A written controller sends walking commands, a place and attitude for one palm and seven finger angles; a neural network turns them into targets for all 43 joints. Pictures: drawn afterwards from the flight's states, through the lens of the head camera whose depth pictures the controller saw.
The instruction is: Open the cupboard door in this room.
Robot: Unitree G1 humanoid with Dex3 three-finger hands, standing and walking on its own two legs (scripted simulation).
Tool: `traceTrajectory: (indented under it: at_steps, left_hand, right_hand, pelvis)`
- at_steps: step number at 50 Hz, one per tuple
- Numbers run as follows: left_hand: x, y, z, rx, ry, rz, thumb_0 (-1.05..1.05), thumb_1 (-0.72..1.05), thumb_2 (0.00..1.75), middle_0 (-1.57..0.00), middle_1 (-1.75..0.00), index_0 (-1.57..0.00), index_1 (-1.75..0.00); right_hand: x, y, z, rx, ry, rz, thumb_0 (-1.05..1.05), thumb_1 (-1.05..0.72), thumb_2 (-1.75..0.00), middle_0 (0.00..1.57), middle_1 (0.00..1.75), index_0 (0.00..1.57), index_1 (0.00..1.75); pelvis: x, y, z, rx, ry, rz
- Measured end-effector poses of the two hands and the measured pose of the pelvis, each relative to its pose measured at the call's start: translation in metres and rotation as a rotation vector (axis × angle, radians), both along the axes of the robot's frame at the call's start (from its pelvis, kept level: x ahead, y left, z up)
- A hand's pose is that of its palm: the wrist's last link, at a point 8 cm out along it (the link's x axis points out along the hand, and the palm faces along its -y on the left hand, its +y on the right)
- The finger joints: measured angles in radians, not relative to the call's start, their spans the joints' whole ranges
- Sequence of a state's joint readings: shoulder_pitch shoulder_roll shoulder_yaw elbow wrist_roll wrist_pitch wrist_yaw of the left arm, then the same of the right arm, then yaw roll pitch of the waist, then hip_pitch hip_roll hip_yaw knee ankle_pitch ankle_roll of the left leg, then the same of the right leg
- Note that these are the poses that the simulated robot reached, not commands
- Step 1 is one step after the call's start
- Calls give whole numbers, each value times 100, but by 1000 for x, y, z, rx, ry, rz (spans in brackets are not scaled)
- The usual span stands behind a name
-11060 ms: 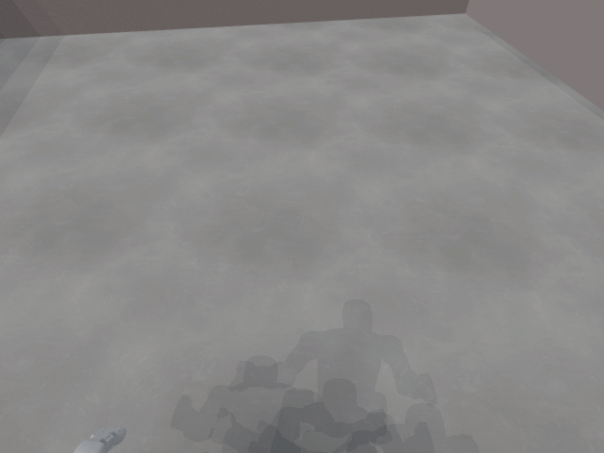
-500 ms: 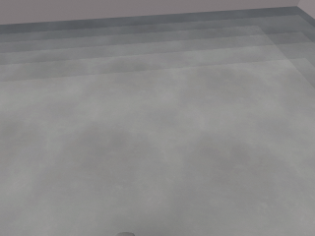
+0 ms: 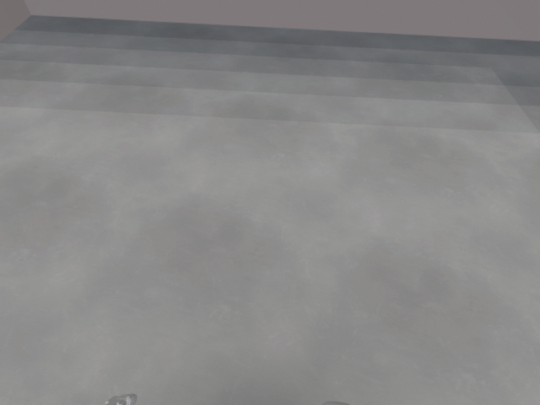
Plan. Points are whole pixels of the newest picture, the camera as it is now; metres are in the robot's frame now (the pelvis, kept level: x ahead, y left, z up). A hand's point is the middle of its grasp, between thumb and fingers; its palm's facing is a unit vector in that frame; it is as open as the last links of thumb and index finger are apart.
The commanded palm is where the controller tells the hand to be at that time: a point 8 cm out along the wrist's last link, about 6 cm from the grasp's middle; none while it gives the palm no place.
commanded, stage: turn or walk to find it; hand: left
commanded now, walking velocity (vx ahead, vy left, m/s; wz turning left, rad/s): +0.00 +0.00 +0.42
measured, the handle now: out of the picture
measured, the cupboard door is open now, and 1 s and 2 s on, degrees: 0 0 0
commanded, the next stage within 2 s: none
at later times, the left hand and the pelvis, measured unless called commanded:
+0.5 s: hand out of the picture -0.02 +0.14 -0.16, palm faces +0.27 -0.93 -0.27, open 7.3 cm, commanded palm none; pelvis -0.03 -0.05 +0.00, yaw +14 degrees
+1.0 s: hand out of the picture -0.08 +0.22 -0.17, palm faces +0.45 -0.86 -0.24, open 7.4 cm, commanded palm none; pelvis -0.06 -0.01 +0.00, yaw +25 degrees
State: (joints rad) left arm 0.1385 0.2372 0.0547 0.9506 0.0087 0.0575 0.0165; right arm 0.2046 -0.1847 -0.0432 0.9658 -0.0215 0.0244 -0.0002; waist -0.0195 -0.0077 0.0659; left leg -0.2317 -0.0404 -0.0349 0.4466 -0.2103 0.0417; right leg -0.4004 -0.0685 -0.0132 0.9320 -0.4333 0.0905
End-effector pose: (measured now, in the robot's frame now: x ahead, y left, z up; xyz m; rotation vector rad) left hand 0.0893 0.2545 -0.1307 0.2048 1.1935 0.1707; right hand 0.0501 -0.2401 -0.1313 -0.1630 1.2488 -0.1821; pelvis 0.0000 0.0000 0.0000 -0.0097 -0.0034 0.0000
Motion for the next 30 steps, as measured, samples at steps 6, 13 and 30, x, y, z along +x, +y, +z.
traceTrajectory:
  at_steps: [6, 13, 30]
  left_hand:
    - [11, -31, 10, 25, -82, -5, 1, 91, 90, -20, -30, -20, -30]
    - [-30, -61, 23, 46, -75, 61, 0, 90, 90, -20, -30, -21, -30]
    - [-180, -56, -7, -17, 131, 351, 0, 91, 90, -20, -30, -21, -30]
  right_hand:
    - [-37, -28, -23, 34, 96, -8, 0, -91, -90, 21, 30, 21, 30]
    - [-42, -59, -29, 55, 144, 30, 0, -91, -90, 20, 30, 20, 30]
    - [53, -29, -12, -16, 45, 314, 0, -91, -90, 20, 30, 20, 30]
  pelvis:
    - [-11, -26, -8, 25, 14, 50]
    - [-19, -50, -2, 50, -5, 124]
    - [-34, -40, -6, 29, -2, 297]
